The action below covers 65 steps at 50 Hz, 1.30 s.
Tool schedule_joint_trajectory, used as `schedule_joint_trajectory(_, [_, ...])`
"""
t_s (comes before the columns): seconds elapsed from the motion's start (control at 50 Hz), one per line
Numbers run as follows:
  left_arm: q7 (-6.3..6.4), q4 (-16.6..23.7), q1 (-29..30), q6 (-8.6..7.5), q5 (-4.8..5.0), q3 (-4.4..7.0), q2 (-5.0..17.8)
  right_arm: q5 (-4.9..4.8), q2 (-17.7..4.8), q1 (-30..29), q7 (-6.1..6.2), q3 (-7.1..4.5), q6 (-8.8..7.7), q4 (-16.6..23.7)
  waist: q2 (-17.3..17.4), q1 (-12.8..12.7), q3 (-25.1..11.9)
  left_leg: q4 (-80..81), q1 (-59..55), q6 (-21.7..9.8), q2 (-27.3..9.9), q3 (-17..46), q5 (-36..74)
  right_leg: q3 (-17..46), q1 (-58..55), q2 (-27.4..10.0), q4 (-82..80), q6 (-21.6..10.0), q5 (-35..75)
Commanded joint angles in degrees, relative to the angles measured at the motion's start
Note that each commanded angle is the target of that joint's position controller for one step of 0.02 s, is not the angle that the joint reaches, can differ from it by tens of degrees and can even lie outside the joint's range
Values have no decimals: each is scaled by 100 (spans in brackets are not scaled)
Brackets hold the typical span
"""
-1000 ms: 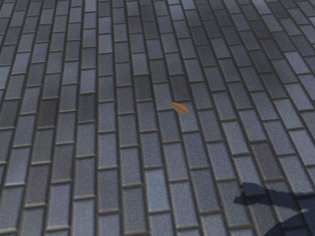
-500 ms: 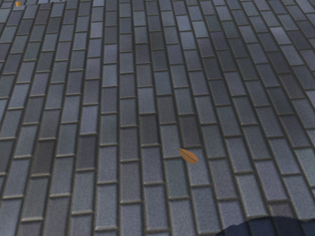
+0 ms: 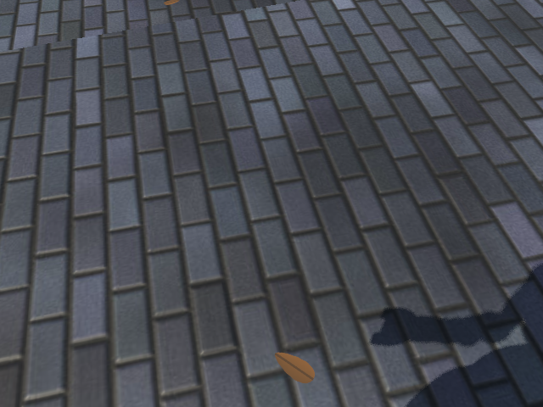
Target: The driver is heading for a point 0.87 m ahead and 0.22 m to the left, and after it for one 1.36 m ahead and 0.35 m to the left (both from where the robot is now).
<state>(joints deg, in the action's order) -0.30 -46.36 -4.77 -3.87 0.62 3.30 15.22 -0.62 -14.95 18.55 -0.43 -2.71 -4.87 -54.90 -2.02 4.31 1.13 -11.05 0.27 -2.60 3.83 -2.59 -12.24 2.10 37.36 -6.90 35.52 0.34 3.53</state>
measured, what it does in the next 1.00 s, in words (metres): walks ahead, turning left: right foot, then left foot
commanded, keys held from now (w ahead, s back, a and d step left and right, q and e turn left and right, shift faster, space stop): w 0.08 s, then w+q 0.88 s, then w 0.04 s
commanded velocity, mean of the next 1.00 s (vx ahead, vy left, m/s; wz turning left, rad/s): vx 0.50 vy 0.00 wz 0.41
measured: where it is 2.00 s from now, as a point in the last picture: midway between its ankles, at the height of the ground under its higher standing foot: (199, 289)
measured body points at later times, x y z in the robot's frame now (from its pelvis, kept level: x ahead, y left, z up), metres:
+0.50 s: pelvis +0.28 -0.05 +0.00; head +0.30 -0.05 +0.45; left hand +0.27 +0.22 -0.13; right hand +0.47 -0.29 -0.12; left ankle +0.42 +0.14 -0.68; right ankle +0.23 -0.15 -0.75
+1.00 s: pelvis +0.55 +0.06 +0.00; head +0.58 +0.09 +0.45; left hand +0.62 +0.39 -0.09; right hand +0.73 -0.17 -0.11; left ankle +0.49 +0.11 -0.75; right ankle +0.79 -0.04 -0.69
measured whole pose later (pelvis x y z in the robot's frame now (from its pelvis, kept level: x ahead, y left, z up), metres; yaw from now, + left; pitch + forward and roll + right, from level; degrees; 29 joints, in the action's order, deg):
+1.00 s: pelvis +0.55 +0.06 +0.00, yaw +28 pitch +2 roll +0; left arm 0.0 -44.7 -1.6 -5.7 -0.4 3.7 16.7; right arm -1.0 -15.2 18.1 0.3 -4.4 -2.8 -45.1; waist -1.7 3.3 2.2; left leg -19.2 8.1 -4.8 6.1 5.7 -12.1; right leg 5.4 37.0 -5.7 39.7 3.5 -2.1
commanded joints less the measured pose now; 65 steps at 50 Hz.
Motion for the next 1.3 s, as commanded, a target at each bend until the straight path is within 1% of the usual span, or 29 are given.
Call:
schedule_joint_trajectory(0.02, [-93,523,756,-113,40,15,295,-44,-985,262,44,-212,22,93,518,72,317,277,94,-843,-1620,643,1440,-157,-146,200,-466,-61,144])
schedule_joint_trajectory(0.1, [-178,531,466,-171,30,108,588,-70,-1122,190,92,-276,150,44,675,-298,87,-507,-464,-656,-1864,763,2800,-214,-800,417,-769,-362,-703])
schedule_joint_trajectory(0.14, [-100,67,-1211,-191,-38,354,1079,-30,-927,36,96,-185,190,148,506,-1112,-1014,-2473,396,-376,-1343,477,3271,-141,-3355,336,-739,-711,-528])
schedule_joint_trajectory(0.16, [-44,-59,-1997,-172,-156,496,1680,58,-355,529,62,-4,115,316,-616,-1087,-2007,-4696,2517,0,-578,127,1060,1911,-5759,-1177,-690,-1399,-836])
schedule_joint_trajectory(0.18, [-56,-137,-2153,-131,-74,420,1404,-34,-251,704,36,46,2,212,-1402,-1087,-2572,-5905,3641,98,-84,688,-2115,3766,-6273,-1807,-1567,-1856,-1769])
schedule_joint_trajectory(0.2, [-44,-84,-1782,-136,-41,285,999,-204,-894,239,18,-132,-64,284,-811,-1126,-1694,-6388,4159,7,-458,1030,-1950,3153,-5571,-1596,-1763,-1544,-2314])
schedule_joint_trajectory(0.24, [-31,-2,-959,-169,-72,164,627,-211,-873,-344,52,-173,-58,425,-302,-826,-553,-5980,4058,-27,-963,797,-975,1740,-3954,-1164,-2188,-1169,-1925])
schedule_joint_trajectory(0.28, [-53,-32,-569,-249,-144,115,442,-144,-662,-122,84,-216,112,348,-471,-491,-213,-5590,3439,18,-1204,857,-441,942,-3048,-893,-2597,-1030,-1404])
schedule_joint_trajectory(0.36, [0,-201,-553,-326,-185,174,574,-125,-433,-287,96,-230,313,488,-206,-345,57,-5090,3728,147,-1242,925,272,-19,-2794,-819,-2908,-1085,-530])
schedule_joint_trajectory(0.46, [129,-327,-757,-270,-155,210,748,-49,-299,-1050,-58,-190,246,787,-61,-558,258,-3457,3750,167,-1104,529,1623,-937,-3045,-624,-3008,-914,-103])
schedule_joint_trajectory(0.58, [171,-555,-1303,-32,-12,297,953,-55,-239,-1942,-274,-118,248,1340,27,-819,500,-2555,4106,-89,-920,40,1102,-1328,-4329,-1002,-2488,-836,969])
schedule_joint_trajectory(0.64, [223,-478,-1116,104,48,366,1191,-77,-521,-1490,-327,-263,285,1424,-294,-391,19,-2571,3106,-402,-392,-443,228,-1538,-4577,-1017,-1330,-658,3693])
schedule_joint_trajectory(0.68, [248,-401,-920,167,70,355,1235,-115,-1065,48,-237,-576,303,1086,-176,476,-784,-2018,881,-793,16,-401,456,-1697,-3790,-697,841,-359,3636])
schedule_joint_trajectory(0.7, [229,-269,-1082,92,-129,220,827,-111,-1617,650,-94,-730,367,941,867,484,-1257,-1972,-774,-1161,-1038,1297,624,-1673,-2148,-299,2705,-94,388])
schedule_joint_trajectory(0.72, [128,45,-1446,-133,-124,7,187,-91,-1924,358,-123,-728,281,1114,1813,-135,-1955,-977,-2322,-2409,-2276,4806,-534,-581,101,1022,4456,176,-3798])
schedule_joint_trajectory(0.74, [33,131,-676,-366,118,114,749,-47,-1357,475,-153,-562,219,1161,893,292,-1905,-495,-2351,-2097,-2240,4726,-662,348,767,728,4668,6,-3613])
schedule_joint_trajectory(0.76, [-8,264,-321,-481,251,138,836,-31,-1115,260,-144,-499,145,1153,710,239,-1178,-494,-1735,-1846,-2072,3848,-297,294,1039,474,4364,-153,-3093])
schedule_joint_trajectory(0.78, [34,188,-337,-516,151,134,768,-56,-954,-137,-146,-449,97,1224,140,-62,-739,-495,-850,-1635,-1807,3184,313,292,725,205,3807,-172,-2667])
schedule_joint_trajectory(0.8, [74,132,-376,-481,-13,188,826,-40,-782,-469,-124,-395,86,1312,101,-267,-491,-411,-127,-1554,-1633,2732,867,275,327,63,3340,-110,-2424])
schedule_joint_trajectory(0.86, [66,148,-547,-277,-104,215,734,4,-814,-631,-29,-371,70,1428,254,-557,-342,-176,858,-1544,-1401,2214,1692,216,-304,-37,2570,153,-2176])
schedule_joint_trajectory(1.0, [-15,552,729,-250,-68,45,387,-44,-1011,-52,130,-422,139,1312,654,-43,-88,-166,1454,-1004,-893,1524,1023,-68,-886,492,-212,346,303])
schedule_joint_trajectory(1.1, [-140,661,865,-366,-41,98,683,-34,-907,307,141,-380,168,1076,822,-11,-7,-735,489,-880,-1386,2047,978,78,-840,483,-747,7,-140])
schedule_joint_trajectory(1.16, [-115,376,-241,-435,-97,258,1006,5,-810,169,138,-331,209,1120,849,-615,-529,-1984,370,-616,-1085,1876,2541,-102,-2287,571,-981,-431,-474])
schedule_joint_trajectory(1.18, [-93,254,-1175,-442,-165,328,1286,77,-618,167,138,-230,213,1243,366,-998,-1368,-3514,1087,-407,-717,1512,1778,790,-3762,-246,-800,-800,-471])
schedule_joint_trajectory(1.2, [-128,1,-1738,-365,-202,470,1754,-74,-216,1047,132,-127,137,1248,-1473,-704,-2012,-5578,3180,104,221,976,-969,3344,-5618,-1436,-1274,-1792,-1158])
schedule_joint_trajectory(1.22, [-173,2,-1683,-349,-32,321,1187,-99,-643,947,151,-173,102,1148,-1193,-823,-1789,-6274,3918,149,104,1407,-2150,4113,-5587,-1590,-1750,-1785,-1573])
schedule_joint_trajectory(1.24, [-165,115,-1236,-330,-28,220,873,-116,-962,345,158,-263,102,1237,-585,-886,-1015,-6535,4102,164,-94,1443,-1821,3183,-4866,-1416,-1678,-1561,-869])
schedule_joint_trajectory(1.26, [-177,212,-785,-279,-121,122,665,10,-921,-150,192,-261,137,1317,107,-767,-606,-6297,3801,158,-343,1161,-1531,2173,-4052,-1029,-1665,-1249,375])
schedule_joint_trajectory(1.3, [-179,154,-485,-294,-159,40,510,85,-814,-95,199,-289,200,1383,-160,-409,-495,-5683,3258,285,-705,1012,-1273,1446,-3197,-867,-1633,-1361,2267])
Velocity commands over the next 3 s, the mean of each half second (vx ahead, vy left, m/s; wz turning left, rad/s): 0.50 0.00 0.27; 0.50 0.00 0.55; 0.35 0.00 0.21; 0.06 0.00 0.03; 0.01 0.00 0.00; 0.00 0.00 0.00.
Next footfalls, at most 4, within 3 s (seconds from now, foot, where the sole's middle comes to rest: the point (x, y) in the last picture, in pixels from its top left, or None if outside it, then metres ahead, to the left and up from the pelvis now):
0.14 right None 0.27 -0.15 -0.78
0.68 left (214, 394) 0.53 0.13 -0.78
1.16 right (236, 269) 0.88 0.06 -0.78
1.58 left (147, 290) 0.83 0.31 -0.78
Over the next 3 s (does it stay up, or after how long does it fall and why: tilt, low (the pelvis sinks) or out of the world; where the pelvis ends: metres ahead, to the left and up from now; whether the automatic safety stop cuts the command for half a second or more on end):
stays up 0.82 0.17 -0.01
